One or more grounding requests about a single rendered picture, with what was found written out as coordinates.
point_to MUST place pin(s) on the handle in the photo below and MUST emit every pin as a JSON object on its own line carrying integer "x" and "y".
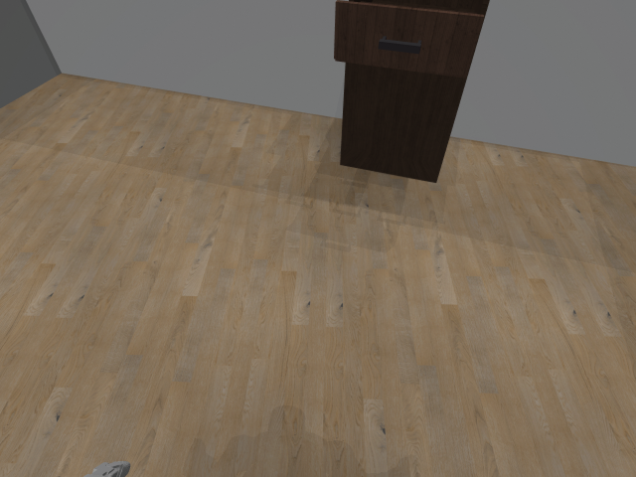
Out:
{"x": 399, "y": 46}

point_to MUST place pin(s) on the drawer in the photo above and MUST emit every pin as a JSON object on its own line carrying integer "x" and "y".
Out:
{"x": 448, "y": 38}

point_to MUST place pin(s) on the cabinet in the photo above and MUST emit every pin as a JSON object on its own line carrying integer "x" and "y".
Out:
{"x": 399, "y": 122}

